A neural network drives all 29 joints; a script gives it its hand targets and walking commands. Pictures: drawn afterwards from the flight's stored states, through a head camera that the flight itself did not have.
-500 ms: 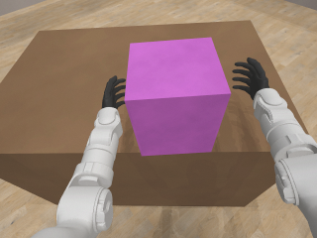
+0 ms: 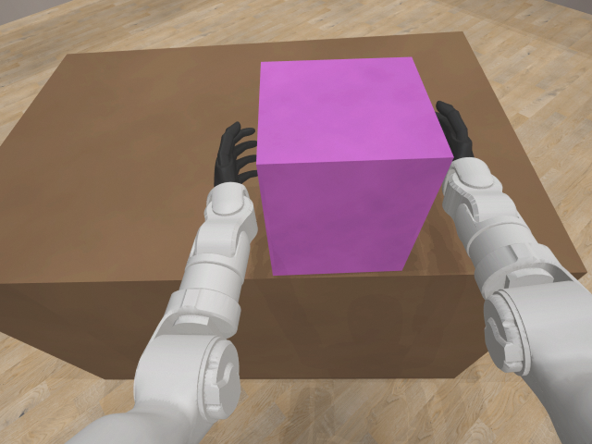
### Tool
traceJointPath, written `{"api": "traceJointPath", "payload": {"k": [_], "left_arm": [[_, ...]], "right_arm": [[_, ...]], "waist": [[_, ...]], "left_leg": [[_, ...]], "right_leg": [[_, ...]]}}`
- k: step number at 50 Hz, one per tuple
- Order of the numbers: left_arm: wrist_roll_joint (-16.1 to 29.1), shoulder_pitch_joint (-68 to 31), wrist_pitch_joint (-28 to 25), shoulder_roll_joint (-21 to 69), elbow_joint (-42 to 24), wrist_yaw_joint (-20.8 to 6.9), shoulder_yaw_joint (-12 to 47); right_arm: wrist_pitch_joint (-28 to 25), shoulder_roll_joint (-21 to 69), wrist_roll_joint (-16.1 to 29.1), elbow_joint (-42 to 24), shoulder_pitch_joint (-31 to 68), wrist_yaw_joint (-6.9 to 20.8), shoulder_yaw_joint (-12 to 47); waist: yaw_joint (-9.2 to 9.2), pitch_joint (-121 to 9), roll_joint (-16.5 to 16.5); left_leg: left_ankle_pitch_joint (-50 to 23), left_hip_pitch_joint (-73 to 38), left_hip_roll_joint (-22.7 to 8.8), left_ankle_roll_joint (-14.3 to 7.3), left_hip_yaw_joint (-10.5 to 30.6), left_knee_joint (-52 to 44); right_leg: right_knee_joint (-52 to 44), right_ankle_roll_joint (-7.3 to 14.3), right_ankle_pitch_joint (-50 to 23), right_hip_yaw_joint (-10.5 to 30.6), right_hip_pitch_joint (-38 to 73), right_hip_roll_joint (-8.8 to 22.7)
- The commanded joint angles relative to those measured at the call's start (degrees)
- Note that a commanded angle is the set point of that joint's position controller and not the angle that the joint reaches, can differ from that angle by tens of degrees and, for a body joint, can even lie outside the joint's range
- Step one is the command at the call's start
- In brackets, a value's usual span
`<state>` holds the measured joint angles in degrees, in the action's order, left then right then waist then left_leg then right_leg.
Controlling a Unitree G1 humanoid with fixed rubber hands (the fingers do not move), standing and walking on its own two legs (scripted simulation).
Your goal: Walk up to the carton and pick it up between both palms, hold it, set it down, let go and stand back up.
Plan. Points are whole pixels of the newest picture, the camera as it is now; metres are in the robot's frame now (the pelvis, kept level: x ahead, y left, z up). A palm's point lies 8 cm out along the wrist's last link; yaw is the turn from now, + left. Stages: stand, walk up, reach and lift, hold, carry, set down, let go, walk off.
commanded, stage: reach and lift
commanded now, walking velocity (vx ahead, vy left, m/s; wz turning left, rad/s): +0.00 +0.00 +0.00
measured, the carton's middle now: (337, 174) +0.47 +0.02 +0.07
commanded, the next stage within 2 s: none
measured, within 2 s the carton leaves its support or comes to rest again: leaves its support in 1.60 s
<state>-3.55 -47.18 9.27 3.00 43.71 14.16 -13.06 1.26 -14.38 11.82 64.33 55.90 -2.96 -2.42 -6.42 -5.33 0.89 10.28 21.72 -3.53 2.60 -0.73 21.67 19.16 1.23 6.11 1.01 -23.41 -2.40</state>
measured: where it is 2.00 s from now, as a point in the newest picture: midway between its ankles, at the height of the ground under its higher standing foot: outside the picture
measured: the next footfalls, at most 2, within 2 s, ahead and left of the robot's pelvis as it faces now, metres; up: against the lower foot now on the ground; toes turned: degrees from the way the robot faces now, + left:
none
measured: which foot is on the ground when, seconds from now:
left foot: down 0.00-1.00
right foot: down 0.00-1.00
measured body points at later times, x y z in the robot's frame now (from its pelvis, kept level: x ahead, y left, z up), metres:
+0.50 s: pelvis +0.00 +0.00 +0.00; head +0.05 +0.00 +0.45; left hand +0.43 +0.17 +0.11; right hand +0.48 -0.14 +0.11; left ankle -0.01 +0.15 -0.74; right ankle +0.03 -0.10 -0.74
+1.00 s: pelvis +0.01 +0.00 +0.01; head +0.03 +0.01 +0.46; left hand +0.40 +0.17 +0.10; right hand +0.45 -0.13 +0.11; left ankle -0.01 +0.14 -0.74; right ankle +0.03 -0.10 -0.74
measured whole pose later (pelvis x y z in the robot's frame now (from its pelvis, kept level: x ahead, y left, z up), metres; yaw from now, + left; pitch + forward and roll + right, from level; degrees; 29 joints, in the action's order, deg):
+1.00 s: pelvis +0.01 +0.00 +0.01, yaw +1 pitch +2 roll +0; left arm -22.7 -37.5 8.9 11.7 33.4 5.6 -27.4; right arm -5.7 -1.4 -14.0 56.7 45.3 1.3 -26.2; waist -2.3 -0.8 -1.2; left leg 9.8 8.2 -2.6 2.1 -1.0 16.0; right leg 16.5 1.0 7.6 0.0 -10.8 -1.3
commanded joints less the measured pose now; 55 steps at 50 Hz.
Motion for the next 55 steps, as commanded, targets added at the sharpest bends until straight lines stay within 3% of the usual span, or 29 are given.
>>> {"api": "traceJointPath", "payload": {"k": [1,2,6,14,15,19,23,25,27,28,32,35,37,39,43,47,48,51,55], "left_arm": [[-1.08,-24.62,-2.73,-0.19,-10.18,-0.61,1.42],[-0.62,-25.21,-3.03,-0.06,-10.43,-0.65,1.71],[0.04,-27.29,-3.97,0.06,-10.11,-0.13,3.04],[0.35,-27.1,-4.25,1.43,-11.4,0.64,3.92],[0.17,-27.14,-3.96,1.62,-11.31,0.67,4.38],[0.44,-28.1,-3.85,2.75,-10.7,0.88,4.85],[-0.16,-27.76,-4.29,2.8,-11.11,0.51,3.9],[-1.12,-27.68,-4.48,4.19,-12.11,0.11,3.38],[-2.13,-27.25,-4.76,3.69,-11.38,-0.65,1.78],[-2.7,-27.24,-5.03,3.9,-10.65,-1.22,0.71],[-8.68,-27.57,-6.31,11.09,-12.61,-4.71,-2.24],[-15.43,-25.66,-6.09,28.84,-10.98,-11.79,0.1],[-17.02,-21.95,-5.16,30.29,-9.42,-13.75,0.8],[-17.7,-21.02,-4.2,29.78,-10.98,-14.0,1.33],[-19.15,-19.03,-2.3,27.64,-11.34,-14.43,-0.34],[-18.35,-20.02,-1.5,28.03,-12.43,-14.0,1.52],[-18.25,-20.04,-1.2,28.37,-12.95,-13.8,2.29],[-18.33,-19.99,-0.26,29.1,-13.95,-12.91,3.41],[-18.25,-19.04,0.87,28.66,-14.18,-12.51,3.58]], "right_arm": [[-3.37,-3.85,0.68,-10.58,26.59,-0.58,0.55],[-3.4,-2.89,0.57,-11.5,26.82,-0.68,0.81],[-3.09,-2.88,0.03,-10.38,27.0,-0.8,0.19],[-2.83,-1.87,1.05,-11.02,27.17,-0.92,0.68],[-2.71,-2.06,0.59,-10.34,26.81,-0.97,-0.38],[-2.27,-0.41,-0.3,-11.22,27.5,-0.57,-0.75],[-2.46,0.51,-1.31,-11.66,27.35,-0.37,-0.96],[-2.75,1.8,-1.15,-11.91,27.24,-0.48,-0.78],[-3.01,2.94,-1.63,-13.3,27.61,-0.14,-0.33],[-2.88,4.27,-2.58,-13.4,27.58,-0.02,-0.78],[-4.09,13.06,-10.19,-13.51,25.5,2.4,-5.82],[-6.41,34.44,-20.8,-14.24,24.52,9.01,-6.39],[-7.17,36.19,-23.84,-12.89,21.1,11.34,-8.27],[-7.95,36.06,-26.35,-11.72,18.71,12.07,-10.87],[-8.71,37.24,-27.68,-11.16,17.9,12.5,-10.32],[-10.02,37.16,-27.49,-12.62,19.68,12.66,-9.73],[-10.07,36.76,-27.52,-12.13,19.32,12.55,-10.4],[-10.15,35.9,-27.19,-10.68,18.59,12.87,-10.78],[-9.92,35.62,-26.96,-10.31,17.97,13.13,-10.97]], "waist": [[1.0,-33.29,-5.06],[1.27,-33.21,-5.93],[1.84,-33.68,-4.33],[1.47,-35.45,-2.53],[2.37,-35.1,-2.07],[1.67,-35.31,-2.35],[1.63,-34.91,-3.98],[1.54,-35.19,-3.15],[0.7,-35.64,-4.15],[0.8,-34.62,-5.83],[1.96,-34.22,-5.54],[2.91,-35.61,-4.55],[3.81,-34.55,-3.55],[4.96,-30.78,-3.82],[3.0,-20.87,-5.56],[2.12,-18.18,-3.79],[2.81,-17.51,-3.15],[2.54,-17.87,-1.43],[2.64,-19.53,-1.49]], "left_leg": [[-17.59,-8.1,3.52,0.48,-3.63,0.16],[-16.57,-7.68,3.73,0.24,-3.81,0.29],[-15.21,-8.71,3.42,0.66,-3.74,0.32],[-17.82,-10.71,3.23,1.21,-3.28,1.67],[-17.19,-11.24,3.16,1.33,-3.07,1.51],[-15.68,-11.44,3.12,0.83,-2.95,1.58],[-16.95,-10.73,3.34,0.36,-3.24,1.4],[-18.82,-10.84,3.44,0.55,-3.09,1.47],[-19.33,-9.36,3.73,-0.05,-3.49,1.27],[-17.72,-7.8,3.91,-0.64,-3.58,0.52],[-17.99,-9.75,4.06,-0.51,-4.21,-1.74],[-19.84,-13.73,4.1,-0.08,-5.31,-2.97],[-18.79,-12.72,4.04,0.14,-5.74,-3.86],[-16.94,-12.84,3.8,0.1,-5.99,-4.92],[-14.67,-11.42,3.9,-1.58,-6.48,-6.33],[-13.19,-12.72,3.87,-1.64,-6.68,-6.23],[-13.2,-14.15,3.63,-1.36,-6.43,-6.22],[-14.84,-19.17,3.03,-0.9,-6.25,-5.37],[-15.56,-21.09,2.98,-1.2,-6.08,-4.61]], "right_leg": [[2.95,-3.39,-20.48,-1.16,22.15,-1.77],[2.56,-3.57,-19.69,-1.07,21.97,-1.52],[1.9,-2.73,-15.78,-1.29,19.49,-1.63],[1.52,-2.15,-15.36,-1.5,17.47,-1.95],[1.24,-2.05,-14.3,-1.65,16.49,-1.99],[0.45,-1.69,-10.05,-1.9,14.18,-1.75],[1.1,-2.45,-13.64,-1.57,16.41,-1.48],[1.39,-2.49,-16.32,-1.69,17.76,-1.5],[1.91,-3.11,-18.91,-1.33,20.01,-1.05],[2.06,-3.73,-19.33,-1.11,21.68,-0.71],[1.37,-4.26,-20.68,-2.17,24.69,-0.15],[0.59,-3.74,-24.46,-4.3,27.46,0.01],[1.39,-2.99,-26.53,-4.81,30.1,-0.02],[1.28,-3.06,-25.27,-5.47,30.31,0.03],[1.2,-3.96,-23.9,-5.51,31.94,0.54],[0.69,-3.87,-21.12,-5.78,29.59,0.77],[0.31,-3.73,-19.58,-6.25,28.25,0.57],[-1.12,-2.71,-13.36,-7.05,22.75,0.06],[-1.82,-2.42,-11.68,-7.27,20.43,0.07]]}}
